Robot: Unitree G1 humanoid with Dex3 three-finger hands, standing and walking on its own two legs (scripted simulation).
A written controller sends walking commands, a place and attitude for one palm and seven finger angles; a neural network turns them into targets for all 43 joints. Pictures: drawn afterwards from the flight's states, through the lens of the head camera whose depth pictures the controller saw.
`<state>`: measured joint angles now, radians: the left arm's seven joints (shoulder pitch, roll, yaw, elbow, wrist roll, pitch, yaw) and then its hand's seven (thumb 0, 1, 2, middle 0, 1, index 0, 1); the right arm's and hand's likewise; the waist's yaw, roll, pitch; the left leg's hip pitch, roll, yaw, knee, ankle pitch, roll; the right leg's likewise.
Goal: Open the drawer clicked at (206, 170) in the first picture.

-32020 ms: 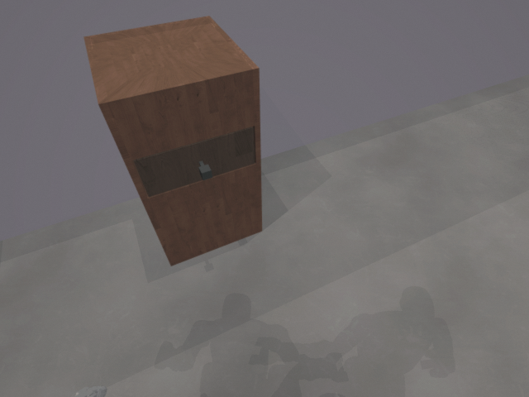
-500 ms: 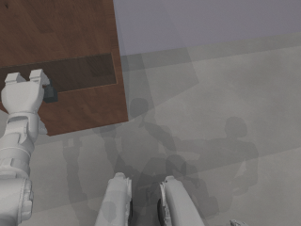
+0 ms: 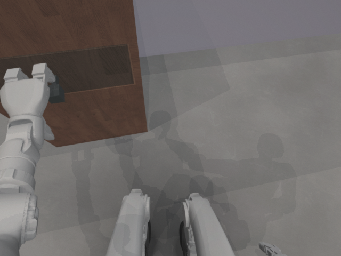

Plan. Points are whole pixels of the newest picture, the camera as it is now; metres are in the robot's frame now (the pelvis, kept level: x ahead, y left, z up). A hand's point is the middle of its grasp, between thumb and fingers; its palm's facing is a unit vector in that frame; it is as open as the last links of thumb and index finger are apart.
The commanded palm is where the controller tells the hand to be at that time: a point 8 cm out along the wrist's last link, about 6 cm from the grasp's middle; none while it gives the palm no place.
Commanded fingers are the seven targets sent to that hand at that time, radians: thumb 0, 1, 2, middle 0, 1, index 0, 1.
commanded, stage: lower the fingers behind the handle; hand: left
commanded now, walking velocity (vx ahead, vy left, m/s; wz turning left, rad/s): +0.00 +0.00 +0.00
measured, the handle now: (55, 88) +0.50 +0.31 -0.04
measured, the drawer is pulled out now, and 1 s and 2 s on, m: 0.00 0.00 0.00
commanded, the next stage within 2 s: lift the fingers back up to retry in 0.32 s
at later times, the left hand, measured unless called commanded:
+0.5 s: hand (39, 104) +0.45 +0.33 -0.04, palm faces +0.01 +0.00 -1.00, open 13.9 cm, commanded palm +0.44 +0.31 +0.01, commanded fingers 0.00 -0.50 0.30 -0.30 -1.20 -0.30 -1.20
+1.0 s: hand (23, 96) +0.44 +0.34 +0.01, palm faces -0.05 -0.04 -1.00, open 13.8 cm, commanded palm +0.44 +0.31 +0.08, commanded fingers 0.00 -0.50 0.30 -0.30 -1.20 -0.30 -1.20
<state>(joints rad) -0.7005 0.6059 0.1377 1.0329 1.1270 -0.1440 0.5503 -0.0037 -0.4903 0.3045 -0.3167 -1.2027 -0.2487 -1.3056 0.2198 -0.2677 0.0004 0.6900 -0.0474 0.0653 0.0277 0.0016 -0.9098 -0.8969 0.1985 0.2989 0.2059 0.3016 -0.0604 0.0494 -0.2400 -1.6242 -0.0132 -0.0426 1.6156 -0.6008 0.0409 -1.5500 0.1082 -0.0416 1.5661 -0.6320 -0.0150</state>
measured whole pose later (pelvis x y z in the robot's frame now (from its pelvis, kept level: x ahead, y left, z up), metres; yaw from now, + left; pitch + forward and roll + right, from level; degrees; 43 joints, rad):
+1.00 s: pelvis +0.02 +0.01 +0.06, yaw +0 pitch +32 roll -6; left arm -0.60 0.59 0.13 0.96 1.10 -0.14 0.49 0.00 -0.49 0.30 -0.32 -1.20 -0.31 -1.20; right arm 0.24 -0.26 -0.02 0.71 -0.03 0.09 0.01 0.00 -0.91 -0.90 0.20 0.30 0.21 0.30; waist -0.07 0.05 -0.20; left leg -1.38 -0.02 -0.04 1.39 -0.56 0.05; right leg -1.30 0.10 -0.02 1.32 -0.58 0.00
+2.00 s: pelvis +0.02 +0.01 +0.07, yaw +1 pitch +30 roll -5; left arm -0.58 0.56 0.14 1.03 1.13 -0.14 0.54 0.00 -0.49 0.30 -0.32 -1.20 -0.32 -1.20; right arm 0.26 -0.26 -0.03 0.72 -0.04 0.10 0.02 0.00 -0.91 -0.90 0.20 0.30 0.21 0.30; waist -0.07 0.06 -0.21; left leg -1.32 -0.01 -0.03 1.34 -0.54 0.05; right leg -1.25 0.10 -0.01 1.28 -0.56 0.00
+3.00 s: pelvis +0.02 +0.01 +0.07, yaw +1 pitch +30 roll -5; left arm -0.60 0.57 0.13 1.03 1.13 -0.14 0.51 0.00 -0.49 0.30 -0.32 -1.20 -0.32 -1.20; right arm 0.26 -0.26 -0.02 0.71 -0.04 0.10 0.01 0.00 -0.91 -0.90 0.20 0.30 0.21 0.30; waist -0.07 0.06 -0.21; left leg -1.31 -0.01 -0.03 1.32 -0.54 0.05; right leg -1.23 0.10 -0.01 1.26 -0.55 0.00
